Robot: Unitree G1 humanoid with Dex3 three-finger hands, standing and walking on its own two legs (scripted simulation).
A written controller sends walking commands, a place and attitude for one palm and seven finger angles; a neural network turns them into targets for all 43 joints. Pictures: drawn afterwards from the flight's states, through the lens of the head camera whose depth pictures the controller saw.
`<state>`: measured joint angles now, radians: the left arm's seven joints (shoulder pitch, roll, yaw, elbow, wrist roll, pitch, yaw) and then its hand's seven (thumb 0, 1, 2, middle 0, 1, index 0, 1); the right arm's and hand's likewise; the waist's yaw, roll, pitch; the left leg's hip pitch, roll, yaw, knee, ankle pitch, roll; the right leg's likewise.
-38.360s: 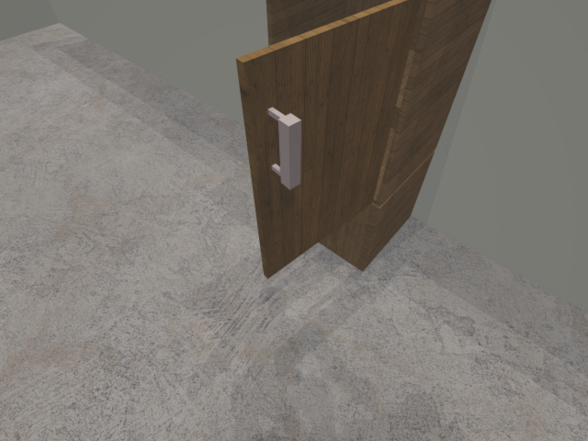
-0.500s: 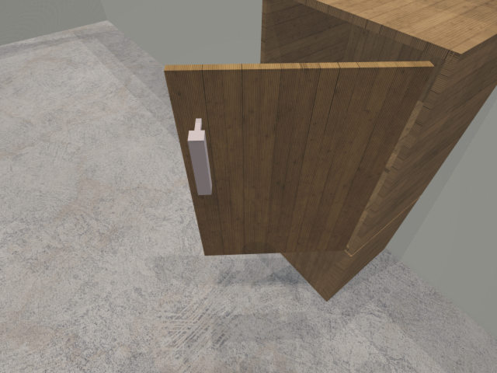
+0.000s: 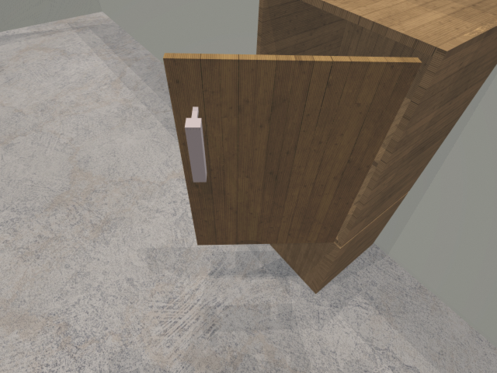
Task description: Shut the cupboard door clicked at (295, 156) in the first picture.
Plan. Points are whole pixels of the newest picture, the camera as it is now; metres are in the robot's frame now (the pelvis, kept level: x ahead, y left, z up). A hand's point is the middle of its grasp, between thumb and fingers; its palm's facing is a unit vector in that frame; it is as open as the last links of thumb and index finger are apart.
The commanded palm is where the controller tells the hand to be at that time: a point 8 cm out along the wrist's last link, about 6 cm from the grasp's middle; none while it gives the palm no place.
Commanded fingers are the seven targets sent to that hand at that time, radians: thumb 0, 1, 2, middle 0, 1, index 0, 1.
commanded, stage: look again from close up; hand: left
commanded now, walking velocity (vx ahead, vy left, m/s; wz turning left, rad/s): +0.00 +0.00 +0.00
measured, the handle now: (197, 145) +0.50 +0.13 +0.08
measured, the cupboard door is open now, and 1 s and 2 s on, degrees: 54 54 54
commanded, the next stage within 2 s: shuffle to correct the standing spot in 0.58 s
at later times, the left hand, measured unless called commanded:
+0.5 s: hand out of the picture +0.04 +0.18 -0.18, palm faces +0.02 -0.98 -0.22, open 7.4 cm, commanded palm none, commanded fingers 0.00 0.90 0.90 -0.20 -0.30 -0.20 -0.30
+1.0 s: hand out of the picture +0.03 +0.16 -0.19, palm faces +0.03 -0.98 -0.19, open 7.4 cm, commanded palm none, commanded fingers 0.00 0.90 0.90 -0.20 -0.30 -0.20 -0.30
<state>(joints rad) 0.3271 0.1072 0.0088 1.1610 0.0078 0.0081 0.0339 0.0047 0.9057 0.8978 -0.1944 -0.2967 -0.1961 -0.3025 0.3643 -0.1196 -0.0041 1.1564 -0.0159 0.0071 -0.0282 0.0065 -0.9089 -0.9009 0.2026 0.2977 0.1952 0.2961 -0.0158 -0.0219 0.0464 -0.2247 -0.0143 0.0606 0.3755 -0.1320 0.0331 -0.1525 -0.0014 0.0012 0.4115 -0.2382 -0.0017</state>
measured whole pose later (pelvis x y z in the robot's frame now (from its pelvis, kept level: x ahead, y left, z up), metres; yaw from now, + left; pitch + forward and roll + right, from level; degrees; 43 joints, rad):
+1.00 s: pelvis +0.04 -0.02 -0.01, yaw +2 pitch +0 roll +1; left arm 0.31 0.18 0.01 1.08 0.03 0.01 0.03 0.00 0.90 0.90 -0.19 -0.30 -0.20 -0.30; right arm 0.25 -0.14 0.00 1.10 -0.03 -0.01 -0.03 0.01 -0.91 -0.90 0.20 0.30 0.20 0.30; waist -0.01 -0.04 0.02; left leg -0.26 -0.02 0.03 0.51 -0.26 0.02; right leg -0.17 0.00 -0.03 0.53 -0.37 -0.02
